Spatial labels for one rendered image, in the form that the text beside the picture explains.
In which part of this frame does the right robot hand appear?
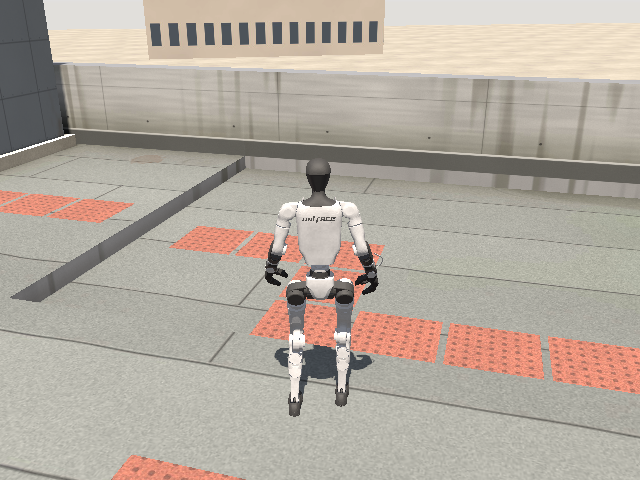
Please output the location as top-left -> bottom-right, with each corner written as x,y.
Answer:
355,274 -> 379,295

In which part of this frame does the right robot foot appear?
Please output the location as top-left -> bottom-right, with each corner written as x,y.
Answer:
335,382 -> 349,407

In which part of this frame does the robot left upper arm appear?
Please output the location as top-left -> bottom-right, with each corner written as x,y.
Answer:
271,202 -> 298,256

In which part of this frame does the left robot forearm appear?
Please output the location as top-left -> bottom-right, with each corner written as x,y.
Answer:
265,240 -> 282,273

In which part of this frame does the right robot forearm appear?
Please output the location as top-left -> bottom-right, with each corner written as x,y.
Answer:
358,241 -> 377,278

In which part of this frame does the left robot hand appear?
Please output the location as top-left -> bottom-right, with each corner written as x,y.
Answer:
265,268 -> 288,286

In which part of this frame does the robot right thigh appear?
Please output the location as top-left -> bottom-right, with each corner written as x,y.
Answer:
334,278 -> 354,346

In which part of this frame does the robot right upper arm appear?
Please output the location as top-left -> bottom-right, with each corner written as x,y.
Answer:
339,201 -> 369,257

